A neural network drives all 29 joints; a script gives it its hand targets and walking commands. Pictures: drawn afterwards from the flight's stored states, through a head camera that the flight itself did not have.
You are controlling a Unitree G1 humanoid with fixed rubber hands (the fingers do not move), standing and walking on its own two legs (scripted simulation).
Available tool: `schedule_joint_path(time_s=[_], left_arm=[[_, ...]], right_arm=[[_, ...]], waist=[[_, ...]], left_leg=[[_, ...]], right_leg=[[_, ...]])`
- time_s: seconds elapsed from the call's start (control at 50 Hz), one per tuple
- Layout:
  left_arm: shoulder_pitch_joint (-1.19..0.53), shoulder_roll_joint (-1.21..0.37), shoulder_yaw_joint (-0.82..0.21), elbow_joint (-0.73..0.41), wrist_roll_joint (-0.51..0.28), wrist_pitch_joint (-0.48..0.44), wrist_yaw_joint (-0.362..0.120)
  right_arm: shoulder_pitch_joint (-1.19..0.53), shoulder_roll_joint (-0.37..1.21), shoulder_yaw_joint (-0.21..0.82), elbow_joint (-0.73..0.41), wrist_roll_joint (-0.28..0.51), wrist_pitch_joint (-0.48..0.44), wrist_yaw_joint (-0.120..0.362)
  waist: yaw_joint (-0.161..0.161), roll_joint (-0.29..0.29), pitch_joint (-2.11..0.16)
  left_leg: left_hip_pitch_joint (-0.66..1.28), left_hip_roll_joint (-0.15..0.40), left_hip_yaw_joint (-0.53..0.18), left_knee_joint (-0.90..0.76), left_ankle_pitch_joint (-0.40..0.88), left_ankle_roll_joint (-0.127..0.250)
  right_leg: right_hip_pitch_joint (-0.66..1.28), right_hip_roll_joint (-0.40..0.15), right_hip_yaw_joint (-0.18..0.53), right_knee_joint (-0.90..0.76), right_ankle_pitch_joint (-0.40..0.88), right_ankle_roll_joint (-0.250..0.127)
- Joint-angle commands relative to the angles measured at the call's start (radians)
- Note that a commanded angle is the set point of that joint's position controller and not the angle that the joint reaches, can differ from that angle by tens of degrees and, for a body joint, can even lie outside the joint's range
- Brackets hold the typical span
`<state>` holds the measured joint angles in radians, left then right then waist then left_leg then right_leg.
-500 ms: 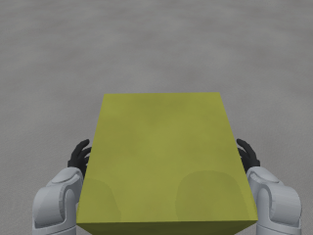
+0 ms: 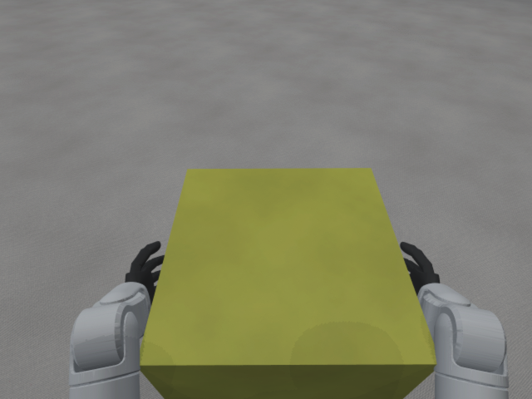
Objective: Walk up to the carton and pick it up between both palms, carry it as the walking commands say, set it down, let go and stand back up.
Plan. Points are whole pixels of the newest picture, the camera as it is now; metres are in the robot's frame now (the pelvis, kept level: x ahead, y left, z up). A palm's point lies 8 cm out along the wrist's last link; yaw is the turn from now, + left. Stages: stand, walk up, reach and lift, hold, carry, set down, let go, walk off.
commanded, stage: carry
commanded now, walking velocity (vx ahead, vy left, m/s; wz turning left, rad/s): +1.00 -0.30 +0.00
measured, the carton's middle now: (279, 296) +0.29 -0.01 +0.01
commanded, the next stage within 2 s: none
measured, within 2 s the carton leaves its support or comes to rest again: neither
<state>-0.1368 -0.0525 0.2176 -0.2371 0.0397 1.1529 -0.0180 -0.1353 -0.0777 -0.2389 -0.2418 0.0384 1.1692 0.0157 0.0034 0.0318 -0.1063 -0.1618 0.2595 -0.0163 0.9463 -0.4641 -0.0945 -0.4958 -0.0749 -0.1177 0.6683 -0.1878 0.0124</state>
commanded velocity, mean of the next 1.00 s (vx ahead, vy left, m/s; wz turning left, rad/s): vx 1.00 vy -0.30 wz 0.00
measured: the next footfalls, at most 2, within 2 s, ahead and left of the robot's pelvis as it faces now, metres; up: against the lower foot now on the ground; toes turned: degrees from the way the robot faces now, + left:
left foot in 0.32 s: +0.40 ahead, +0.01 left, +0.00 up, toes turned +13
right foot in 0.74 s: +0.73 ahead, -0.36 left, +0.00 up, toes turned -11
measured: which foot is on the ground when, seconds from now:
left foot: up 0.00-0.30, down 0.32-0.78, up 0.80-1.00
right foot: down 0.00-0.32, up 0.34-0.72, down 0.74-1.00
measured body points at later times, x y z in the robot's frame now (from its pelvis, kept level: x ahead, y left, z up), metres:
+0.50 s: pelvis +0.35 -0.09 +0.03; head +0.32 -0.07 +0.47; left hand +0.62 +0.09 +0.08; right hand +0.59 -0.30 +0.09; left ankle +0.36 +0.00 -0.71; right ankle +0.35 -0.24 -0.64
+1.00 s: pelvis +0.73 -0.25 +0.04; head +0.76 -0.27 +0.48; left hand +0.97 -0.05 +0.10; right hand +1.00 -0.44 +0.07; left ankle +0.78 -0.12 -0.68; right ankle +0.69 -0.35 -0.71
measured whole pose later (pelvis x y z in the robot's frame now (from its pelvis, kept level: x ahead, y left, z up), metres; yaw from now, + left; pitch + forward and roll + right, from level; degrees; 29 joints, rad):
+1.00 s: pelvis +0.73 -0.25 +0.04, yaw +1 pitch +3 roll +0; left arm -0.01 -0.10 0.26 -0.44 0.01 1.13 -0.01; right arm -0.04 -0.01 -0.25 -0.36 0.05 1.10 0.04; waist 0.02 0.06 0.01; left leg -0.50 0.10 0.11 0.74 -0.35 -0.04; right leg -0.15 -0.04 -0.22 0.32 -0.22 -0.02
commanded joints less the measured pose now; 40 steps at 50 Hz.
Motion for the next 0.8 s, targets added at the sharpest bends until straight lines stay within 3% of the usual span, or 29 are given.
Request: schedule_joint_path(time_s=[0.0,0.02,0.04,0.08,0.12,0.18,0.22,0.24,0.26,0.28,0.3,0.32,0.34,0.38,0.4,0.42,0.44,0.5,0.52,0.58,0.62,0.64,0.66,0.68,0.7,0.72,0.74,0.76,0.78], left_arm=[[-0.572,-0.767,-0.806,-0.344,-0.331,-0.017,-0.168],[-0.644,-0.793,-0.818,-0.36,-0.356,-0.024,-0.164],[-0.56,-0.774,-0.799,-0.357,-0.354,-0.033,-0.165],[-0.547,-0.796,-0.838,-0.44,-0.382,-0.055,-0.173],[-0.436,-0.784,-0.823,-0.348,-0.396,-0.048,-0.189],[-0.396,-0.798,-0.808,-0.3,-0.392,-0.047,-0.218],[-0.26,-0.743,-0.751,-0.216,-0.346,-0.031,-0.209],[-0.368,-0.732,-0.803,-0.312,-0.367,-0.038,-0.207],[-0.404,-0.717,-0.799,-0.315,-0.355,-0.026,-0.207],[-0.403,-0.659,-0.799,-0.287,-0.333,-0.011,-0.202],[-0.46,-0.632,-0.805,-0.297,-0.348,0.0,-0.202],[-0.467,-0.637,-0.785,-0.236,-0.344,0.017,-0.211],[-0.493,-0.672,-0.82,-0.235,-0.348,0.023,-0.21],[-0.586,-0.725,-0.853,-0.282,-0.364,0.018,-0.206],[-0.573,-0.754,-0.861,-0.277,-0.351,0.017,-0.198],[-0.606,-0.745,-0.845,-0.281,-0.324,0.018,-0.188],[-0.58,-0.775,-0.842,-0.282,-0.314,0.015,-0.182],[-0.416,-0.775,-0.801,-0.231,-0.306,0.007,-0.168],[-0.449,-0.771,-0.784,-0.206,-0.292,0.015,-0.164],[-0.328,-0.762,-0.765,-0.129,-0.255,0.016,-0.155],[-0.477,-0.781,-0.793,-0.211,-0.289,0.011,-0.165],[-0.477,-0.772,-0.81,-0.244,-0.297,0.004,-0.166],[-0.532,-0.802,-0.833,-0.269,-0.334,0.003,-0.172],[-0.517,-0.794,-0.822,-0.267,-0.336,-0.002,-0.176],[-0.532,-0.805,-0.816,-0.302,-0.347,-0.006,-0.176],[-0.51,-0.8,-0.821,-0.294,-0.354,-0.002,-0.176],[-0.452,-0.751,-0.781,-0.297,-0.327,0.001,-0.173],[-0.472,-0.777,-0.805,-0.294,-0.327,-0.006,-0.178],[-0.523,-0.783,-0.832,-0.379,-0.342,-0.026,-0.179]], right_arm=[[-0.557,0.953,0.755,-0.2,0.332,-0.024,0.242],[-0.512,0.958,0.72,-0.154,0.312,-0.036,0.238],[-0.44,0.977,0.731,-0.163,0.286,-0.045,0.229],[-0.451,0.971,0.766,-0.292,0.282,-0.068,0.223],[-0.409,0.935,0.766,-0.283,0.247,-0.08,0.193],[-0.474,0.865,0.798,-0.439,0.248,-0.084,0.173],[-0.304,0.816,0.76,-0.295,0.218,-0.056,0.171],[-0.27,0.813,0.745,-0.294,0.23,-0.063,0.178],[-0.249,0.802,0.732,-0.261,0.212,-0.051,0.189],[-0.214,0.733,0.69,-0.176,0.192,-0.035,0.193],[-0.215,0.729,0.668,-0.178,0.207,-0.022,0.191],[-0.23,0.72,0.663,-0.155,0.196,-0.017,0.188],[-0.305,0.718,0.675,-0.165,0.209,-0.018,0.194],[-0.401,0.814,0.704,-0.147,0.248,-0.018,0.217],[-0.461,0.834,0.71,-0.165,0.289,-0.018,0.232],[-0.463,0.854,0.728,-0.136,0.298,-0.014,0.238],[-0.551,0.877,0.77,-0.248,0.338,-0.022,0.242],[-0.506,0.85,0.767,-0.254,0.345,-0.025,0.235],[-0.454,0.856,0.766,-0.154,0.336,-0.012,0.237],[-0.363,0.825,0.735,-0.117,0.292,0.0,0.251],[-0.437,0.86,0.746,-0.144,0.295,-0.004,0.254],[-0.46,0.863,0.767,-0.217,0.291,-0.015,0.247],[-0.482,0.849,0.748,-0.229,0.278,-0.013,0.235],[-0.509,0.874,0.749,-0.254,0.291,-0.011,0.23],[-0.579,0.877,0.762,-0.321,0.299,-0.017,0.222],[-0.534,0.855,0.735,-0.318,0.277,-0.009,0.214],[-0.471,0.834,0.758,-0.338,0.275,0.0,0.218],[-0.498,0.866,0.773,-0.335,0.289,-0.001,0.227],[-0.446,0.911,0.763,-0.245,0.276,-0.01,0.233]], waist=[[0.02,-0.026,-0.3],[0.035,-0.028,-0.324],[0.019,-0.103,-0.335],[0.025,-0.171,-0.346],[0.014,-0.276,-0.293],[0.001,-0.312,-0.271],[-0.024,-0.305,-0.209],[-0.051,-0.133,-0.302],[-0.068,0.01,-0.288],[-0.028,0.228,-0.202],[-0.031,0.142,-0.138],[-0.046,0.056,-0.054],[-0.052,0.153,-0.032],[-0.044,0.108,-0.052],[-0.027,0.117,-0.015],[-0.022,0.079,-0.041],[-0.017,0.073,-0.05],[-0.019,0.084,-0.079],[-0.016,0.078,-0.027],[-0.017,0.157,-0.019],[-0.021,0.183,-0.07],[-0.023,0.122,-0.126],[-0.015,0.175,-0.167],[-0.002,0.157,-0.201],[0.053,0.007,-0.341],[0.056,-0.188,-0.397],[0.033,-0.452,-0.362],[0.025,-0.308,-0.324],[0.012,-0.166,-0.31]], left_leg=[[-0.587,-0.118,0.0,0.319,0.016,0.057],[-0.641,-0.148,0.055,0.214,-0.021,0.049],[-0.582,-0.142,0.039,0.115,0.0,0.05],[-0.49,-0.153,0.081,-0.066,-0.008,0.068],[-0.384,-0.176,0.118,-0.242,0.147,0.06],[-0.245,-0.229,0.209,-0.435,0.308,0.074],[-0.041,-0.259,0.284,-0.484,0.391,0.065],[0.218,-0.235,0.242,-0.468,0.365,0.061],[0.426,-0.033,-0.059,-0.494,0.181,0.118],[0.435,0.217,-0.564,-0.647,0.08,0.22],[0.313,0.266,-0.625,-0.733,-0.196,0.218],[0.2,0.241,-0.591,-0.787,-0.338,0.206],[0.191,0.209,-0.463,-0.771,-0.253,0.208],[0.123,0.163,-0.279,-0.793,-0.093,0.171],[0.023,0.159,-0.25,-0.828,-0.16,0.133],[0.021,0.139,-0.172,-0.82,-0.087,0.164],[0.051,0.152,-0.165,-0.84,-0.034,0.192],[0.063,0.141,-0.064,-0.851,0.089,0.188],[-0.002,0.141,-0.041,-0.872,0.083,0.176],[0.165,-0.004,0.197,-0.777,0.402,0.122],[0.236,0.004,0.206,-0.694,0.665,0.115],[0.249,0.012,0.214,-0.634,0.875,0.098],[0.193,-0.002,0.244,-0.535,0.895,0.079],[0.136,-0.025,0.25,-0.38,0.967,0.067],[-0.036,-0.07,0.252,-0.071,0.874,0.04],[-0.203,-0.153,0.235,0.21,0.549,0.024],[-0.522,-0.276,0.13,0.351,-0.109,0.021],[-0.607,-0.186,0.032,0.466,-0.054,0.055],[-0.606,-0.122,0.022,0.406,0.0,0.063]], right_leg=[[0.689,-0.22,0.345,-0.313,0.047,-0.163],[0.776,-0.201,0.316,-0.3,0.366,-0.145],[0.755,-0.198,0.287,-0.317,0.444,-0.137],[0.699,-0.202,0.264,-0.371,0.377,-0.181],[0.681,-0.144,0.143,-0.4,0.349,-0.155],[0.664,-0.132,0.034,-0.376,0.44,-0.148],[0.511,-0.066,-0.068,-0.264,0.466,-0.116],[0.378,-0.014,-0.106,-0.059,0.459,-0.077],[0.077,0.019,-0.07,0.203,0.309,-0.056],[-0.179,0.115,0.047,0.413,-0.235,-0.053],[-0.219,0.047,0.199,0.537,-0.272,-0.077],[-0.229,0.024,0.224,0.566,-0.204,-0.073],[-0.258,0.004,0.214,0.544,-0.132,-0.061],[-0.18,-0.045,0.216,0.464,-0.036,-0.045],[-0.132,-0.065,0.218,0.424,-0.011,-0.032],[-0.118,-0.09,0.209,0.364,0.001,-0.026],[-0.131,-0.101,0.187,0.291,0.042,-0.015],[-0.072,-0.128,0.144,0.056,0.091,-0.001],[-0.037,-0.12,0.116,0.003,0.137,0.002],[-0.008,-0.039,-0.035,-0.197,0.19,0.005],[0.08,0.017,-0.121,-0.25,0.138,0.002],[0.168,0.044,-0.15,-0.267,0.143,-0.009],[0.311,0.045,-0.144,-0.266,0.123,-0.013],[0.439,0.099,-0.187,-0.278,0.034,-0.034],[0.742,0.068,-0.132,-0.246,-0.057,-0.052],[0.859,-0.14,0.196,-0.31,-0.059,-0.11],[0.995,-0.312,0.553,-0.376,0.142,-0.203],[0.908,-0.329,0.543,-0.364,0.19,-0.282],[0.811,-0.304,0.442,-0.372,0.064,-0.247]])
